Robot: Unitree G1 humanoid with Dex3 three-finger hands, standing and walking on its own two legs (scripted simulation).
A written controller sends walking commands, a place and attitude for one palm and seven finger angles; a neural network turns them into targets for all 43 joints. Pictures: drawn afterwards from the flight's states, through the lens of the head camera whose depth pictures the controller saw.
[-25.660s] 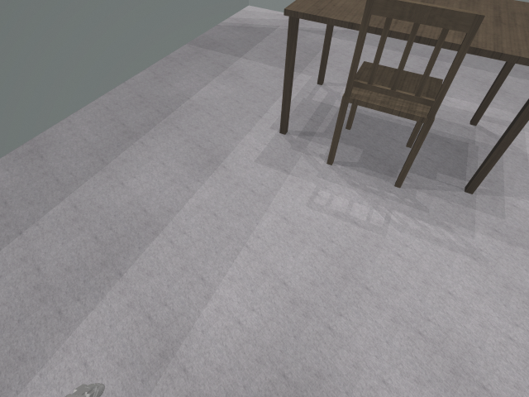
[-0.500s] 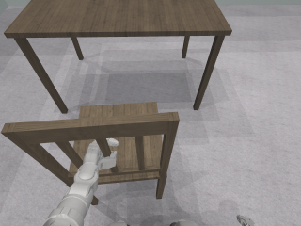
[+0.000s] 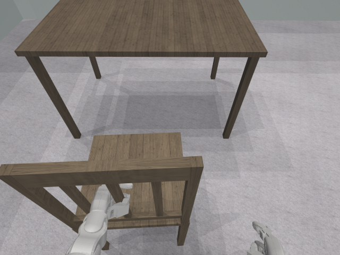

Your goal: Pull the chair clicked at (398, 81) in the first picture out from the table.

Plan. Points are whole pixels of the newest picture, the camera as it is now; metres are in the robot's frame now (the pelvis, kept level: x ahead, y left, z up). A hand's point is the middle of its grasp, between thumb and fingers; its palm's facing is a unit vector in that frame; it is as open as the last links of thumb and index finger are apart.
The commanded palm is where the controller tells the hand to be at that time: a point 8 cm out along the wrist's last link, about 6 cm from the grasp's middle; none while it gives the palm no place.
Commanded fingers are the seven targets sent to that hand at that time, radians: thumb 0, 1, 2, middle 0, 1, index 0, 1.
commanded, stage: stop walking, hand still on the chair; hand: left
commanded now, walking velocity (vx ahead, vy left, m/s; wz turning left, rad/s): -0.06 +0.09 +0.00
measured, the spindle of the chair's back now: (120, 200) +0.27 +0.16 -0.11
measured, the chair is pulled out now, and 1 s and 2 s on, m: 0.58 0.58 0.58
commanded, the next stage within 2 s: open the thumb and straighten the fingers in 0.18 s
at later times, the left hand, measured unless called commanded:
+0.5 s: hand (123, 203) +0.26 +0.14 -0.07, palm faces -0.04 -0.99 -0.13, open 7.2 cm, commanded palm +0.24 +0.19 -0.05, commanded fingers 0.00 -0.55 0.20 -0.45 -1.30 -0.45 -1.30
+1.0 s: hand (119, 201) +0.26 +0.15 -0.08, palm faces +0.01 -0.99 -0.15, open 16.9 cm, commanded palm +0.25 +0.20 -0.05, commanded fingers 0.00 -0.55 0.20 0.00 0.00 0.00 0.00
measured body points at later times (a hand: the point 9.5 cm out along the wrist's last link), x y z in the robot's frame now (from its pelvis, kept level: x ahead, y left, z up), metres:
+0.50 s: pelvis +0.01 +0.02 -0.01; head +0.03 +0.01 +0.44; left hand +0.25 +0.19 -0.06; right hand +0.13 -0.22 -0.12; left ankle +0.01 +0.15 -0.74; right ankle +0.03 -0.13 -0.74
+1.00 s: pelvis +0.03 +0.01 -0.04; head +0.07 +0.00 +0.41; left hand +0.26 +0.20 -0.07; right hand +0.22 -0.22 -0.12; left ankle +0.01 +0.15 -0.74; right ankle +0.03 -0.13 -0.74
